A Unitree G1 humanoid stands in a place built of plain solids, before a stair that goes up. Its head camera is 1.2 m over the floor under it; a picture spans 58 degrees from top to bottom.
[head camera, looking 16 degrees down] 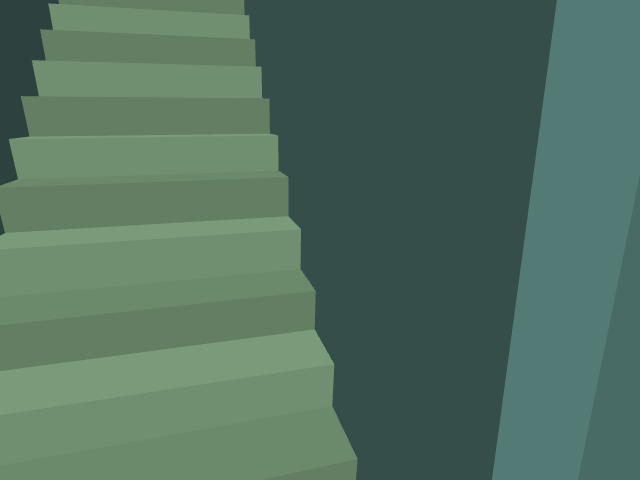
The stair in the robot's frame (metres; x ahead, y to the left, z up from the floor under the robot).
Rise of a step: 0.19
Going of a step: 0.24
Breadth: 1.20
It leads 16 degrees to the left of straight ahead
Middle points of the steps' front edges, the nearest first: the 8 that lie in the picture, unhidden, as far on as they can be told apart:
1.18 0.53 0.37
1.41 0.59 0.54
1.65 0.66 0.73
1.88 0.73 0.92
2.11 0.79 1.10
2.35 0.86 1.29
2.59 0.92 1.48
2.81 0.99 1.66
